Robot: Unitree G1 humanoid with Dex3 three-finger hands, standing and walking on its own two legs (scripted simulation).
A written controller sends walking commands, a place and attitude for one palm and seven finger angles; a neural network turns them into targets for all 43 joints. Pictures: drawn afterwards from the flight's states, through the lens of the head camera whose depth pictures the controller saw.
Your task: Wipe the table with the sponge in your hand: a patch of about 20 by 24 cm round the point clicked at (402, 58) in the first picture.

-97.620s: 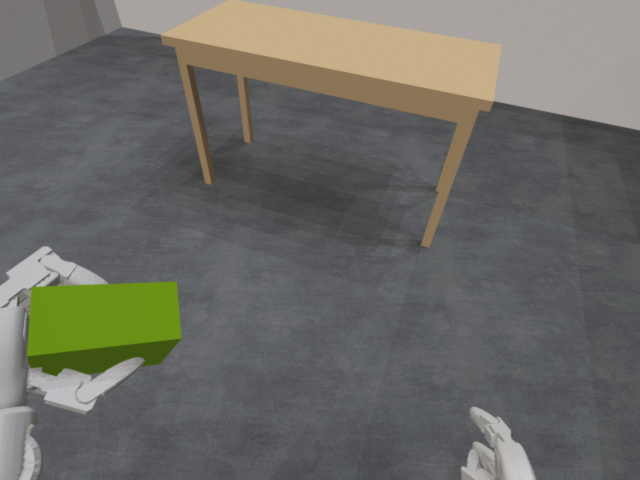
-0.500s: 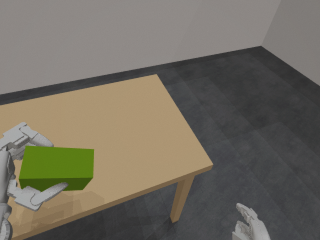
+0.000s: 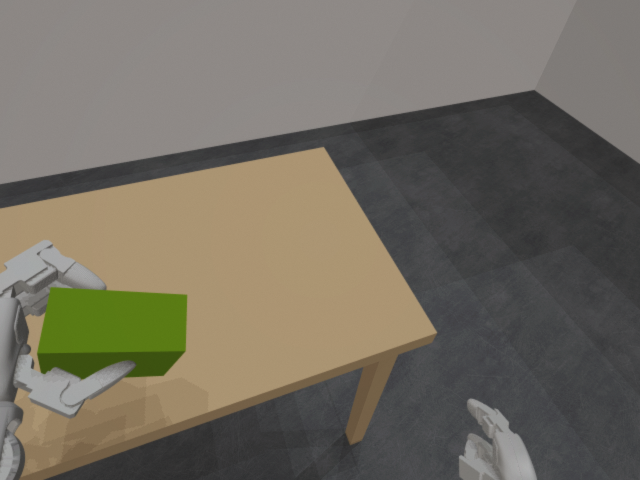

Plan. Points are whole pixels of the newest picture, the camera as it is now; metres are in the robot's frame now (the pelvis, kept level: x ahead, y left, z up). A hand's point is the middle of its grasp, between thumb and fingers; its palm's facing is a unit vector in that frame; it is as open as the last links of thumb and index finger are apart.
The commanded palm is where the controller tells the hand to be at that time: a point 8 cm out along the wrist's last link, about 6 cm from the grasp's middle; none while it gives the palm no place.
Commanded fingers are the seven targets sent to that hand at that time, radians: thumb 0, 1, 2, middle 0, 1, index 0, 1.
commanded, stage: shuffle to correct the standing spot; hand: left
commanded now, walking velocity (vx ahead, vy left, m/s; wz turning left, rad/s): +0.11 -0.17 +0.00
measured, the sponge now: (134, 337) +0.23 +0.20 +0.12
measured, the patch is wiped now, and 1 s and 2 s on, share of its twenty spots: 0.00 0.00 0.00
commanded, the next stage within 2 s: come to a stop and stand still in 1.08 s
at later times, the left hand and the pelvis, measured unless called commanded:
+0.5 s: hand (94, 322) +0.22 +0.22 +0.16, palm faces +0.26 -0.87 -0.42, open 10.0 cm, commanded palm +0.16 +0.27 +0.18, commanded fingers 0.00 0.10 1.30 -1.20 -1.60 -1.20 -1.60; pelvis +0.00 +0.00 +0.00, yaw -1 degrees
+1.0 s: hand (84, 327) +0.22 +0.23 +0.15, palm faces +0.29 -0.87 -0.40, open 10.0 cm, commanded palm +0.16 +0.28 +0.18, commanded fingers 0.00 0.10 1.30 -1.20 -1.60 -1.20 -1.60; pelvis +0.00 +0.00 +0.00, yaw -1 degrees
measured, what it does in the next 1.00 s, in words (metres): stands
